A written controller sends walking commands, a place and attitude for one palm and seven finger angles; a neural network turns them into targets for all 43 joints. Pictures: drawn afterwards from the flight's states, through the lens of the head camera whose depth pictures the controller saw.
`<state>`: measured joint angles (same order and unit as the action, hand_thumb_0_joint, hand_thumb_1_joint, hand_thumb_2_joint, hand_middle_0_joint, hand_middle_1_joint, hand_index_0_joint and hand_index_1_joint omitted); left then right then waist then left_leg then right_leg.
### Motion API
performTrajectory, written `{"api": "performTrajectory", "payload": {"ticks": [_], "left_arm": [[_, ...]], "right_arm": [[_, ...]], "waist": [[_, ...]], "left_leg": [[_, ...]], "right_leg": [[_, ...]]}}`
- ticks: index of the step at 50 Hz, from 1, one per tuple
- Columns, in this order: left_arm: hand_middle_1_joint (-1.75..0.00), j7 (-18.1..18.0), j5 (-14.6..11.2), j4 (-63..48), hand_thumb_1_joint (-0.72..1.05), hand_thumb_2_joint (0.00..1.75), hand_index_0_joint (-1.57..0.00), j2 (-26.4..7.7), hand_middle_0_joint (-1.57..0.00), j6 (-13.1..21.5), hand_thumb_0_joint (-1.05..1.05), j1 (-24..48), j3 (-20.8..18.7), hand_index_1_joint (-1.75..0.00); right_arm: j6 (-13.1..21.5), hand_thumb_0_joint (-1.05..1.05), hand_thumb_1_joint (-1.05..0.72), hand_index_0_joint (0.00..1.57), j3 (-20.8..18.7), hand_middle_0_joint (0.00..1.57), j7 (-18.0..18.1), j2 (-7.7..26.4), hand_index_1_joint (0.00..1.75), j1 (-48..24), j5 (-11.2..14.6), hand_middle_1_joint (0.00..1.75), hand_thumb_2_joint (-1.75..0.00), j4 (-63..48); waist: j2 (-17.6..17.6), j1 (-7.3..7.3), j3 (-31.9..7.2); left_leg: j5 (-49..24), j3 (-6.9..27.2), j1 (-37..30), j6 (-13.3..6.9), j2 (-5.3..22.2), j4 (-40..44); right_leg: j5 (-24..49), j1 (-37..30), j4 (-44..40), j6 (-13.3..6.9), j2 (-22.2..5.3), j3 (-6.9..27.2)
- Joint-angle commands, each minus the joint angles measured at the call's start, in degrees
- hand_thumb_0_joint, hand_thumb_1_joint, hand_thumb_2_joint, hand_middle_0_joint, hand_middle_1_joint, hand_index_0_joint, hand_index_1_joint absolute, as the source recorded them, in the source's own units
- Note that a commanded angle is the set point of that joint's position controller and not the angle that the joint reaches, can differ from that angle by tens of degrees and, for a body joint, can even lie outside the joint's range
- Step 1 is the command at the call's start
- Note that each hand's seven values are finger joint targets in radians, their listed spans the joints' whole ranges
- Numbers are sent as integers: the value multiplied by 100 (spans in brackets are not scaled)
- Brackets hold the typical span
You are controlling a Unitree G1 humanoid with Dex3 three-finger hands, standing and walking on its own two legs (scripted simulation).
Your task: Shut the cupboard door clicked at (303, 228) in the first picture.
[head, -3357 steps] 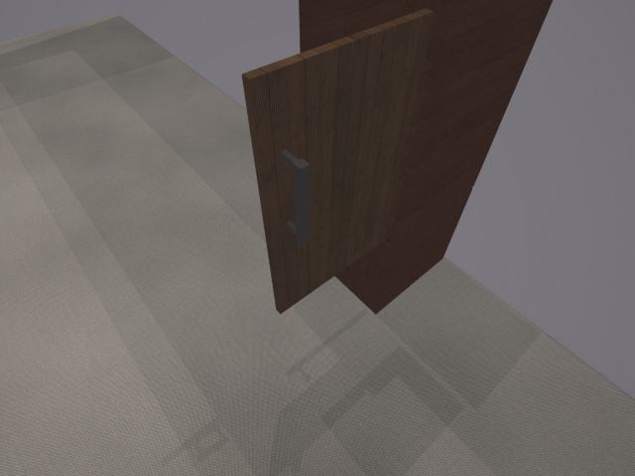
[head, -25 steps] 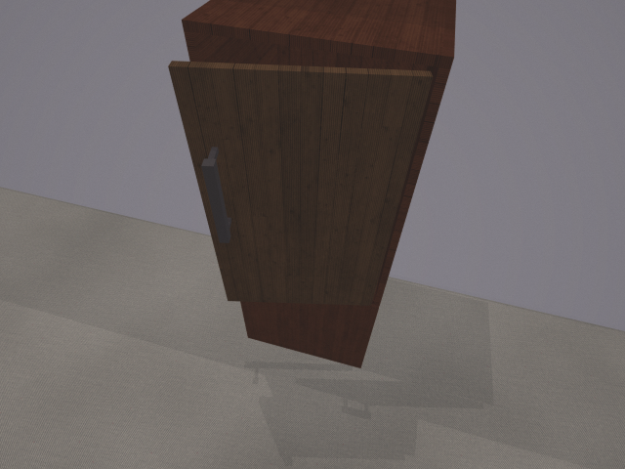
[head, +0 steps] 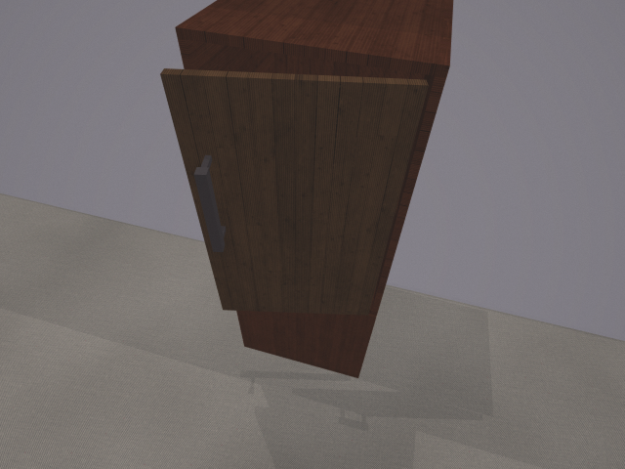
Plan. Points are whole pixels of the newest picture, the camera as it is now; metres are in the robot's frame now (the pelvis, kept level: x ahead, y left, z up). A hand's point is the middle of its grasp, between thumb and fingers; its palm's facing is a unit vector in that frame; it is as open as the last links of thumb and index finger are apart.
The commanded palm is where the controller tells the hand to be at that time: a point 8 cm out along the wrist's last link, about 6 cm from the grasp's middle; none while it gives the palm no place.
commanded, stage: shuffle to correct the standing spot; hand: left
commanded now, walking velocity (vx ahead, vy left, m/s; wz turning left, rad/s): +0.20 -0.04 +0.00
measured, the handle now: (213, 206) +0.51 +0.21 +0.03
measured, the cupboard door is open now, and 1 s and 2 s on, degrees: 14 14 14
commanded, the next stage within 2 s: come to a stop and stand still in 0.24 s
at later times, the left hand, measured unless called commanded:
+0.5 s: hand out of the picture +0.12 +0.16 -0.18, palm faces +0.02 -0.99 -0.17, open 7.3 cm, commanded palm none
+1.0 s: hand (231, 437) +0.20 +0.14 -0.16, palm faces +0.10 -0.97 -0.23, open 7.3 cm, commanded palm none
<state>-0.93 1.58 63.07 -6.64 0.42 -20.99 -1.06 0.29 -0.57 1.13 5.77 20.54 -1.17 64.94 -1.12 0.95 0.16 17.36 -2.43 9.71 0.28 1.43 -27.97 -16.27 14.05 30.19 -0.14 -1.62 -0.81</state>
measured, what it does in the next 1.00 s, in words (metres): walks ahead: right foot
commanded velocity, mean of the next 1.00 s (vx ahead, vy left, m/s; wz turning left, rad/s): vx -0.01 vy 0.02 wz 0.00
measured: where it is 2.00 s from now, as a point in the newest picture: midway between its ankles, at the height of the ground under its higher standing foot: outside the picture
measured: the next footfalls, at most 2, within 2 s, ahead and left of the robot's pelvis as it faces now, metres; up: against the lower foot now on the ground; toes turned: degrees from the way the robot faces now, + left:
right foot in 0.60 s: +0.28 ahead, -0.12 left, +0.00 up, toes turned -6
left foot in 1.10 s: +0.12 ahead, +0.06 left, +0.00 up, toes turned +4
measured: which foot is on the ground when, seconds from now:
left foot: down 0.00-0.62, up 0.64-1.00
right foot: down 0.00-0.28, up 0.30-0.58, down 0.60-1.00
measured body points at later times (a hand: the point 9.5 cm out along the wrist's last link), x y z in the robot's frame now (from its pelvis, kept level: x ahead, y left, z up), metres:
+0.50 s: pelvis +0.12 -0.01 +0.00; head +0.16 +0.00 +0.44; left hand +0.12 +0.22 -0.17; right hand +0.06 -0.20 -0.15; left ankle +0.01 +0.10 -0.74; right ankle +0.15 -0.12 -0.68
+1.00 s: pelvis +0.12 -0.05 +0.00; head +0.13 -0.05 +0.45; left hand +0.20 +0.19 -0.14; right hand +0.21 -0.29 -0.15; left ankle +0.08 +0.08 -0.69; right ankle +0.24 -0.12 -0.74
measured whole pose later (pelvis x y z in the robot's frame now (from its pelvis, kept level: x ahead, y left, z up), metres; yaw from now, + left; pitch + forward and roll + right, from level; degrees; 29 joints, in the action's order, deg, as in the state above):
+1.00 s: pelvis +0.12 -0.05 +0.00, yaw +2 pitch -1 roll +3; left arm -1.7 2.1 54.8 -10.2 -1.8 -9.1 -2.6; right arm -2.8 -3.5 0.1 11.1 10.2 -1.3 57.4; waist -2.6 1.7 1.9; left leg 24.9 -1.9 20.2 1.5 -0.4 -52.4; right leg -3.5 22.2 26.0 -5.0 -2.5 -7.5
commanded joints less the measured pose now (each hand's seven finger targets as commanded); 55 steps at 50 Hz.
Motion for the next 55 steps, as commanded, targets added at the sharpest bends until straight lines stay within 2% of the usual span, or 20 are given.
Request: {"api": "performTrajectory", "payload": {"ticks": [1,9,12,13,14,15,18,25,28,29,31,32,35,38,44,49,52,53,54,55], "left_arm": [[-30,19,11,-209,90,90,-20,-356,-20,97,0,-493,-150,-30],[-30,-56,-19,7,90,90,-20,-742,-20,239,0,-1221,-326,-30],[-30,-53,-25,-93,90,90,-20,-592,-20,218,0,-699,-272,-30],[-30,-25,-36,-211,90,90,-20,-333,-20,211,0,-450,-216,-30],[-30,-11,-37,-395,90,90,-20,-105,-20,238,0,-107,-160,-30],[-30,-34,12,-505,90,90,-20,-268,-20,232,0,269,-169,-30],[-30,46,-2,-479,90,90,-20,-199,-20,229,0,366,-194,-30],[-30,86,-76,-621,90,90,-20,-130,-20,14,0,651,-138,-30],[-30,32,-36,-451,90,90,-20,-584,-20,59,0,-173,-248,-30],[-30,-6,-11,-393,90,90,-20,-906,-20,114,0,-496,-318,-30],[-30,-87,-30,-304,90,90,-20,-1580,-20,170,0,-914,-463,-30],[-30,-124,-64,-405,90,90,-20,-1431,-20,174,0,-637,-404,-30],[-30,-201,-63,-750,90,90,-20,-1080,-20,8,0,444,-315,-30],[-30,-212,-32,-882,90,90,-20,-1126,-20,-6,0,773,-345,-30],[-30,-170,27,-1072,90,90,-20,-1312,-20,-120,0,960,-414,-30],[-30,-160,106,-1154,90,90,-20,-1495,-20,-202,0,1021,-469,-30],[-30,-147,47,-1047,90,90,-20,-1406,-20,-249,0,1077,-448,-30],[-30,-129,1,-993,90,90,-20,-1152,-20,-263,0,974,-377,-30],[-30,-105,-81,-1012,90,90,-20,-710,-20,-295,0,883,-276,-30],[-30,-89,-116,-1014,90,90,-20,-501,-20,-317,0,819,-231,-30]], "right_arm": [[106,0,-90,20,-158,20,24,576,30,333,-23,30,-90,-272],[251,0,-90,20,-84,20,-11,246,30,-40,-7,30,-90,-573],[336,0,-90,20,-56,20,-20,236,30,481,31,30,-90,-318],[384,0,-90,20,-139,20,18,537,30,1131,-17,30,-90,-60],[390,0,-90,20,-248,20,93,944,30,1861,-73,30,-90,162],[339,0,-90,20,-184,20,152,915,30,2039,-99,30,-90,292],[395,0,-90,20,-72,20,171,611,30,1392,-95,30,-90,63],[323,0,-90,20,-85,20,271,735,30,637,-78,30,-90,-177],[213,0,-90,20,-245,20,234,1036,30,506,37,30,-90,-250],[190,0,-90,20,-291,20,208,955,30,534,92,30,-90,-296],[130,0,-90,20,-327,20,149,590,30,1085,227,30,-90,-307],[59,0,-90,20,-314,20,175,539,30,840,230,30,-90,-373],[-163,0,-90,20,-311,20,136,436,30,193,115,30,-90,-385],[-341,0,-90,20,-333,20,40,453,30,282,52,30,-90,-358],[-429,0,-90,20,-374,20,-86,683,30,-89,-57,30,-90,-615],[-321,0,-90,20,-316,20,-145,645,30,206,-16,30,-90,-685],[-207,0,-90,20,-238,20,-111,484,30,1246,-10,30,-90,-346],[-162,0,-90,20,-229,20,-56,545,30,1388,-33,30,-90,-309],[-120,0,-90,20,-246,20,-8,809,30,1133,-102,30,-90,-431],[-143,0,-90,20,-229,20,54,1029,30,283,-117,30,-90,-770]], "waist": [[252,20,1019],[-965,172,588],[-297,-252,396],[690,-487,419],[1779,-731,332],[1527,-772,681],[612,-422,1064],[1264,-74,663],[944,269,89],[464,419,-182],[-1469,378,-1625],[-1366,291,-1355],[-783,78,-228],[-358,-120,-330],[-650,-37,-78],[-975,-69,-95],[-607,-446,-209],[100,-469,-162],[1490,-390,333],[2078,-144,1090]], "left_leg": [[1594,651,981,-410,492,969],[759,-309,1807,-217,-47,-1286],[100,-262,93,-252,62,209],[-706,644,-816,-525,699,658],[-2161,2060,-1667,-1008,1923,1119],[-3694,2131,-1833,-1250,2225,1046],[-4539,1210,-1160,-1315,1987,833],[-5725,-140,-626,-601,1117,555],[-5098,19,-576,-448,1026,-338],[-3929,-43,-191,-290,826,-971],[2036,-15,832,-75,-475,-4006],[2087,559,920,-140,-299,-4367],[1542,530,1341,-9,-85,-4862],[955,360,1210,136,-131,-4424],[436,230,1230,200,-115,-3523],[1009,-239,399,9,-279,-1770],[431,-517,-920,-200,-459,425],[422,-249,-1100,-240,-201,1216],[1608,1187,-334,-539,790,2173],[2251,2099,1266,-832,1699,2664]], "right_leg": [[-1111,357,-464,-337,-158,384],[203,-865,-1159,-1109,-1285,1857],[729,162,-244,-824,-792,804],[522,1031,948,-516,-137,125],[-997,2308,2350,-209,272,-594],[-1570,2907,3204,-236,123,-276],[-1165,3009,3664,-260,-273,-96],[282,1325,1337,-161,20,-633],[1465,-65,70,-186,138,-700],[3105,-796,-78,-249,-236,-423],[8008,-2176,143,-1444,-2426,1565],[7313,-1621,-152,-1605,-2422,1478],[5034,-103,-575,-1401,-1985,1086],[3535,355,-920,-1096,-1758,661],[-418,823,-1822,-906,-1641,1029],[-1573,925,-2408,-745,-1502,1137],[-1737,1170,-2158,-290,-1043,705],[-1711,1294,-1287,-107,-716,352],[-1363,1654,117,123,-54,-154],[-837,1662,1402,106,208,-225]]}}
